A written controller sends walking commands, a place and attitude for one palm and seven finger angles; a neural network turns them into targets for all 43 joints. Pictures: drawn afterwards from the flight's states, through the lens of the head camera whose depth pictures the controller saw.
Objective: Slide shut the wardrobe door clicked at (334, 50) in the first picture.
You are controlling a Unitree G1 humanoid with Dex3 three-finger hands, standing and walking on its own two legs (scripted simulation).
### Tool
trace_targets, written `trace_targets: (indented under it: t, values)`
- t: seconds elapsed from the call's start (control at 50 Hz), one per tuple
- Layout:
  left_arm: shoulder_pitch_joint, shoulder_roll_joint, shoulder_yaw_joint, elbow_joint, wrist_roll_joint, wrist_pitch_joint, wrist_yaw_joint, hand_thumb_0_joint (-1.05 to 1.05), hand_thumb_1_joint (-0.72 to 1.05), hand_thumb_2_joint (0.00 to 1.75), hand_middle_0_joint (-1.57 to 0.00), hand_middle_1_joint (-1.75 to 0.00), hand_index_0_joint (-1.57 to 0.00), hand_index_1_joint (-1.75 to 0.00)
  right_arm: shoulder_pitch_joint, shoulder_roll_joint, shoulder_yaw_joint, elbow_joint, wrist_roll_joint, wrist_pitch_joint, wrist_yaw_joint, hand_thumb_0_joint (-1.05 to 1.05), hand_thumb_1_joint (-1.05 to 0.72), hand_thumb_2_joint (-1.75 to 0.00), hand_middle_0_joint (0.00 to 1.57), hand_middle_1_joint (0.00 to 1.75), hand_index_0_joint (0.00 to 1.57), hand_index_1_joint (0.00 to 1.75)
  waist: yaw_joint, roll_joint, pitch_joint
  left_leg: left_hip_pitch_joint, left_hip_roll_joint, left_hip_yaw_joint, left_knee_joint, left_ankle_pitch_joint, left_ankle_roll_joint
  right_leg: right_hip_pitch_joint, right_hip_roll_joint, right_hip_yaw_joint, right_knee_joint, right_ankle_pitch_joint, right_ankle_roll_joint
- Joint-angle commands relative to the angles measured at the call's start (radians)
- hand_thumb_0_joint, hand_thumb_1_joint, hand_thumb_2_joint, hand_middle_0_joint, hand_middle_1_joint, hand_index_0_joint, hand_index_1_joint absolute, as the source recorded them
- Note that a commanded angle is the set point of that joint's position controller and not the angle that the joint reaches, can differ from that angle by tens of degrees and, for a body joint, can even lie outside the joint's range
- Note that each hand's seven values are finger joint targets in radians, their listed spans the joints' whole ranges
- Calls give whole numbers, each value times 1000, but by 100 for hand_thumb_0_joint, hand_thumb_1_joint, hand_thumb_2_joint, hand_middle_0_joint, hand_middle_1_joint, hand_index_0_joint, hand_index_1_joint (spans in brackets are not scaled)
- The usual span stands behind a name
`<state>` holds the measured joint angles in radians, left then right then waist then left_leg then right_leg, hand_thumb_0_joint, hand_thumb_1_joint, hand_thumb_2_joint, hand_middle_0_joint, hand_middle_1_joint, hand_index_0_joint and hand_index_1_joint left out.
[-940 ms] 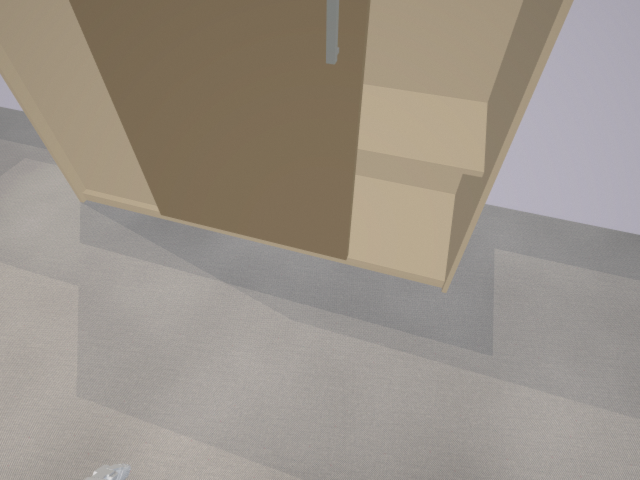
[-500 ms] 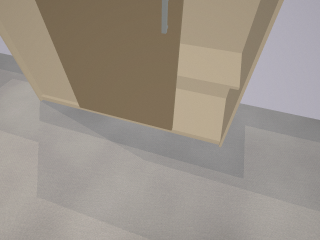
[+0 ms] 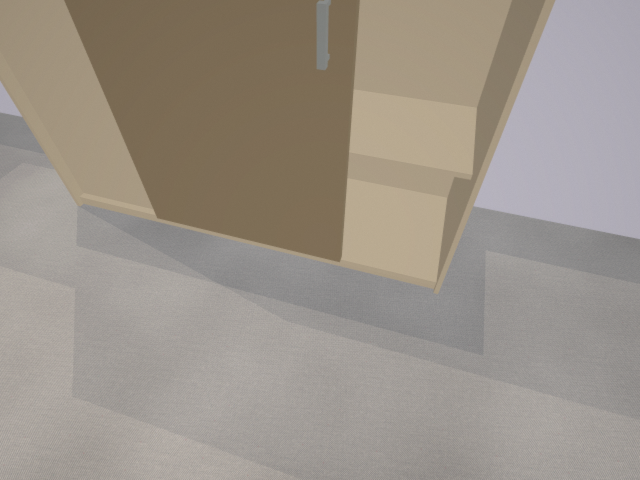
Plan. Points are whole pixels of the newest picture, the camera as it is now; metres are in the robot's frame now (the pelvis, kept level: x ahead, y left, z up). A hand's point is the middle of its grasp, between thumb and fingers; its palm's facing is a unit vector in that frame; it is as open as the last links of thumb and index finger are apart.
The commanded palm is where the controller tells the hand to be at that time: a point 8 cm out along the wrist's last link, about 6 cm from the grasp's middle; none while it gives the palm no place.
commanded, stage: look at it before walking up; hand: left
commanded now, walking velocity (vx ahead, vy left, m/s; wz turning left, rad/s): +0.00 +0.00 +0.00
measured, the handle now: (324, 34) +1.02 +0.04 +0.14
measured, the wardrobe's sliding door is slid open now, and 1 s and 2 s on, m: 0.38 0.38 0.38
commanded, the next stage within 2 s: walk to a spot facing it in 0.50 s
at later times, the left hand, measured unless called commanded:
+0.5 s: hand out of the picture +0.07 +0.25 -0.16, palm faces -0.04 -0.94 -0.33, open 7.4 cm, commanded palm none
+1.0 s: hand out of the picture +0.02 +0.25 -0.20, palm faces +0.15 -0.97 -0.19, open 7.4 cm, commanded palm none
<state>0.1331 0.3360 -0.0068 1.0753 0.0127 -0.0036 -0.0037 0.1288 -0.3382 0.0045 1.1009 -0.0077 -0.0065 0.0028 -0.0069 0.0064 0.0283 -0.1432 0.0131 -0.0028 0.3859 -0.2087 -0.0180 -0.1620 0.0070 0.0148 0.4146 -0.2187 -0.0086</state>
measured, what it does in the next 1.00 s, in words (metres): lifts its right foot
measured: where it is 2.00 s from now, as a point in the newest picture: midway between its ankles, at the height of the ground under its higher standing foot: outside the picture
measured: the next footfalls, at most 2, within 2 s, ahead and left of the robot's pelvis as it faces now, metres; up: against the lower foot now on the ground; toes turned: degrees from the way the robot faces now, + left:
right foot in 1.42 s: +0.39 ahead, -0.01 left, +0.00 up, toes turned +11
left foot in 1.80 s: +0.32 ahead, +0.20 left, +0.00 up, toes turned +7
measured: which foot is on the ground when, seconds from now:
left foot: down 0.00-1.00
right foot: down 0.00-0.92, up 0.94-1.00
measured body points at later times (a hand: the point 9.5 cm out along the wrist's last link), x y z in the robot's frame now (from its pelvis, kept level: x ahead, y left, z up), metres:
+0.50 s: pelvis +0.00 +0.00 +0.00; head +0.01 +0.00 +0.45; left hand +0.07 +0.30 -0.13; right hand +0.08 -0.29 -0.13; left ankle +0.00 +0.13 -0.74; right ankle +0.00 -0.11 -0.74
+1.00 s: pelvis +0.06 +0.06 -0.02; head +0.06 +0.08 +0.43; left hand +0.02 +0.30 -0.18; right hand +0.09 -0.19 -0.15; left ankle +0.05 +0.13 -0.74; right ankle +0.01 -0.09 -0.69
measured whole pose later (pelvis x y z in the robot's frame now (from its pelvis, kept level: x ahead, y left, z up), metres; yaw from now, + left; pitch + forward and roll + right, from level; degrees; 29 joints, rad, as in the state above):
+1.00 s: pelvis +0.06 +0.06 -0.02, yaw +9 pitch -1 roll +0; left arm 0.32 0.24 0.04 1.05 0.03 0.03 -0.01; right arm 0.34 -0.20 -0.02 1.03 -0.02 -0.02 0.02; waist -0.03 -0.05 0.02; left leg -0.27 -0.01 0.10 0.61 -0.33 0.07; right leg -0.34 -0.08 -0.05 1.01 -0.47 0.02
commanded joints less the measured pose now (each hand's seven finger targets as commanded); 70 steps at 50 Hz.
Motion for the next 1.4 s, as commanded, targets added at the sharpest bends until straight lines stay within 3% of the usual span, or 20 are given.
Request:
trace_targets:
  t: [0.0, 0.58, 0.64, 0.68, 0.74, 0.8, 0.86, 0.88, 0.9, 0.92, 0.94, 0.96, 1.0, 1.04, 1.18, 1.26, 1.3, 1.34, 1.36, 1.38]
  values:
    - [-46, 213, 44, -62, -2, -21, 14, 0, 90, 90, -20, -30, -20, -30, -46, -203, -41, -60, -2, -28, -16, 0, -90, -90, 20, 30, 20, 30, 7, -13, -44, 0, 100, -90, -67, 85, 42, -14, -121, 110, -93, 57, -26]
    - [-26, 211, 41, -51, -3, -24, 15, 0, 90, 90, -20, -30, -20, -30, -51, -204, -39, -51, 0, -27, -16, 0, -90, -90, 20, 30, 20, 30, 8, -6, -55, 35, 108, -88, -74, 142, 40, 8, -124, 103, -97, 144, -23]
    - [63, 99, 23, -31, 2, 4, 18, 0, 90, 90, -20, -30, -20, -30, 24, -82, -13, -34, -9, -1, -6, 0, -90, -90, 20, 30, 20, 30, 17, -26, -44, -39, 79, -79, -25, -44, 31, 12, -123, 84, -86, -130, -2]
    - [90, 123, 38, -42, 7, 14, 11, 0, 90, 90, -20, -30, -20, -30, 33, -76, -18, -54, -15, 11, -1, 0, -90, -90, 20, 30, 20, 30, 30, -76, 36, -187, 38, -66, 38, -218, 34, 0, -153, 131, -127, -340, -24]
    - [169, 167, 70, -70, 13, 6, 15, 0, 90, 90, -20, -30, -20, -30, 25, -67, -33, -114, -14, 11, 2, 0, -90, -90, 20, 30, 20, 30, 59, -220, 69, -356, 19, 25, 342, -282, 22, 47, -339, 299, -241, -448, -136]
    - [151, 158, 83, -95, 17, -23, 14, 0, 90, 90, -20, -30, -20, -30, 36, -28, -42, -145, -6, -8, 20, 0, -90, -90, 20, 30, 20, 30, 31, -134, 61, -343, 65, 44, 352, -270, 24, 62, -370, 181, -174, -194, -165]
    - [113, 123, 85, -110, 8, -17, 9, 0, 90, 90, -20, -30, -20, -30, 209, -5, -49, -107, -7, -15, 24, 0, -90, -90, 20, 30, 20, 30, -48, -56, 18, 11, 17, 111, 111, -110, 29, -149, -270, -40, 21, -191, -65]
    - [113, 65, 77, -130, 3, -11, 2, 0, 90, 90, -20, -30, -20, -30, 325, -74, -71, -81, -15, -20, 15, 0, -90, -90, 20, 30, 20, 30, -93, 145, 1, 127, 126, -129, -34, -264, 84, -293, -166, -140, 294, -218, -5]
    - [62, -5, 63, -189, -1, -11, -8, 0, 90, 90, -20, -30, -20, -30, 431, -169, -99, -69, -24, -26, 3, 0, -90, -90, 20, 30, 20, 30, -123, 367, 25, 173, 365, -544, -213, -361, 202, -530, -32, -181, 609, -406, 52]
    - [-12, 20, 66, -208, 16, -16, -1, 0, 90, 90, -20, -30, -20, -30, 432, -136, -90, -58, -13, -23, -2, 0, -90, -90, 20, 30, 20, 30, -116, 197, 69, 97, 381, -596, -237, -390, 246, -579, -75, -37, 731, -361, 21]
    - [-30, 5, 67, -210, 17, -24, -4, 0, 90, 90, -20, -30, -20, -30, 395, -108, -84, -76, -9, -27, -7, 0, -90, -90, 20, 30, 20, 30, -89, 108, 83, 59, 366, -592, -222, -369, 261, -606, -96, -12, 795, -282, 19]
    - [-3, -4, 71, -186, 17, -28, -11, 0, 90, 90, -20, -30, -20, -30, 341, -65, -75, -90, -7, -38, -11, 0, -90, -90, 20, 30, 20, 30, -63, 70, 90, 27, 325, -502, -232, -337, 240, -591, -124, 9, 800, -195, 23]
    - [66, -27, 68, -150, 20, -26, -17, 0, 90, 90, -20, -30, -20, -30, 293, -15, -65, -91, -5, -61, -19, 0, -90, -90, 20, 30, 20, 30, -19, 76, 64, 28, 245, -339, -207, -96, 209, -538, -133, -9, 752, -91, 44]
    - [87, -41, 66, -141, 16, -23, -16, 0, 90, 90, -20, -30, -20, -30, 310, 0, -66, -79, 0, -72, -24, 0, -90, -90, 20, 30, 20, 30, -12, 63, 17, 67, 212, -259, -177, 109, 214, -509, -124, -27, 708, -66, 58]
    - [-28, -79, 68, -190, 10, -21, -11, 0, 90, 90, -20, -30, -20, -30, 366, 31, -74, -42, -1, -72, -29, 0, -90, -90, 20, 30, 20, 30, -36, 69, 57, 128, 194, -215, -171, 269, 226, -559, -118, -55, 509, 6, 82]
    - [-83, -101, 63, -206, 6, -29, -7, 0, 90, 90, -20, -30, -20, -30, 368, 43, -75, -33, -11, -62, -35, 0, -90, -90, 20, 30, 20, 30, -53, 107, 78, 139, 191, -161, -106, 440, 202, -466, -91, -86, 323, 7, 51]
    - [-30, -112, 56, -178, 4, -33, 0, 0, 90, 90, -20, -30, -20, -30, 360, 46, -71, -22, -14, -57, -45, 0, -90, -90, 20, 30, 20, 30, -35, 112, 62, 124, 200, -123, -49, 549, 177, -319, -67, -99, 235, 23, 12]
    - [160, -82, 66, -117, 8, -42, 5, 0, 90, 90, -20, -30, -20, -30, 335, 27, -74, -19, -11, -54, -45, 0, -90, -90, 20, 30, 20, 30, 49, 53, -6, 103, 179, -64, 119, 607, 129, -91, -25, -115, 126, 121, -11]
    - [265, -40, 76, -80, 13, -51, 10, 0, 90, 90, -20, -30, -20, -30, 332, 35, -74, -20, -4, -56, -41, 0, -90, -90, 20, 30, 20, 30, 89, 5, -41, 7, 145, -37, 262, 513, 92, 82, -52, -78, 90, 215, -22]
    - [344, 32, 94, -58, 22, -63, 21, 0, 90, 90, -20, -30, -20, -30, 384, 80, -67, -27, 3, -58, -34, 0, -90, -90, 20, 30, 20, 30, 98, -175, -117, -181, 32, 29, 535, 184, 50, 263, -246, 194, 102, 480, -116]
